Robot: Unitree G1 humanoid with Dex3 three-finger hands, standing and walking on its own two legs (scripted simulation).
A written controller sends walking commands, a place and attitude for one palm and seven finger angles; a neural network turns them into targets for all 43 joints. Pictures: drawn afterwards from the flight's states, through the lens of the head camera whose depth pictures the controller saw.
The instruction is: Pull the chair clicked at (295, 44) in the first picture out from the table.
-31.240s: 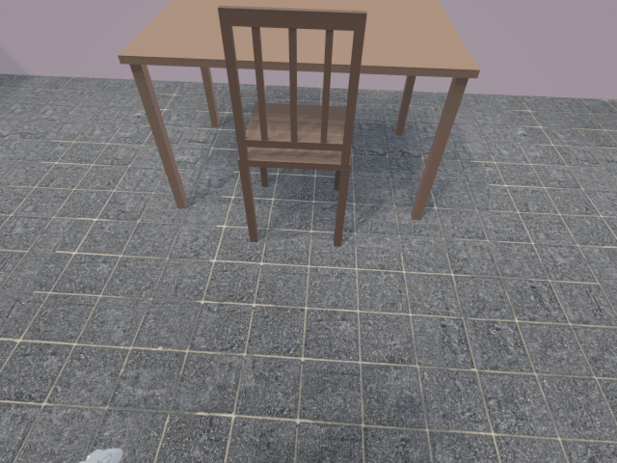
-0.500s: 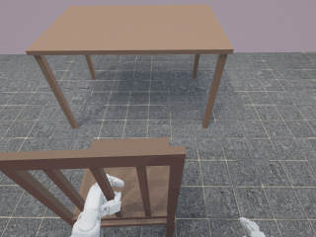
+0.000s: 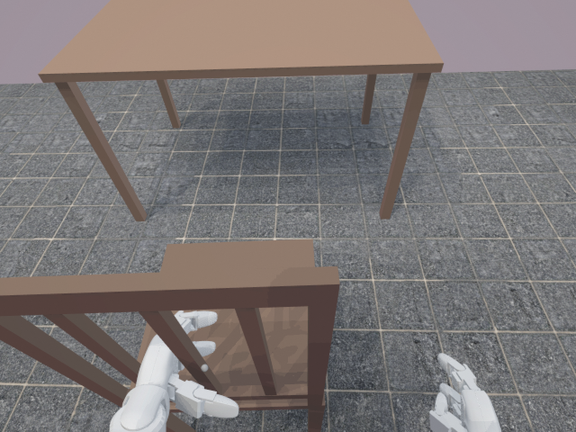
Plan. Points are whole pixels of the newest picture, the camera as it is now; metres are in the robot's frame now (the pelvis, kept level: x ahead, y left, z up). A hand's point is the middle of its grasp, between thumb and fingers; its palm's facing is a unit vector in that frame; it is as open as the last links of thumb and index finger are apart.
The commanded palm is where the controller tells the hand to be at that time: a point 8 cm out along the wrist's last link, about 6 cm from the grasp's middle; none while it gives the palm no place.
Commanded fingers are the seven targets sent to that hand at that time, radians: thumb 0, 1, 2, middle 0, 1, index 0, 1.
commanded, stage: open the thumb and straighten the fingers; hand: left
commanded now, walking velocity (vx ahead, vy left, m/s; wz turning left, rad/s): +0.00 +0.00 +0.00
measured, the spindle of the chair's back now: (191, 359) +0.23 +0.15 -0.03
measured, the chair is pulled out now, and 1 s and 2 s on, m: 0.66 0.66 0.66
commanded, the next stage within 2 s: draw the fingers out of the gap in 0.24 s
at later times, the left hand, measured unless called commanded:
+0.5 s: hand (197, 397) +0.19 +0.14 -0.04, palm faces +0.01 -0.99 -0.16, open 17.4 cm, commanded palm +0.16 +0.18 -0.02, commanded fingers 0.00 -0.55 0.20 0.00 0.00 0.00 0.00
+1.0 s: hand out of the picture +0.11 +0.14 -0.04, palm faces +0.03 -0.99 -0.14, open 17.5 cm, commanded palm +0.07 +0.19 -0.02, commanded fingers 0.00 -0.55 0.20 0.00 0.00 0.00 0.00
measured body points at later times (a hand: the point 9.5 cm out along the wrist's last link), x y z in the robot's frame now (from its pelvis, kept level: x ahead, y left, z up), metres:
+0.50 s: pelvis +0.02 +0.00 -0.02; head +0.04 -0.01 +0.43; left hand +0.18 +0.19 -0.03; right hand +0.19 -0.24 -0.09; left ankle +0.00 +0.14 -0.70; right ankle +0.00 -0.12 -0.70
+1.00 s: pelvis +0.00 +0.01 -0.03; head +0.02 +0.01 +0.42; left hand +0.11 +0.19 -0.03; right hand +0.20 -0.21 -0.09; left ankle +0.00 +0.14 -0.70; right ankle +0.00 -0.12 -0.70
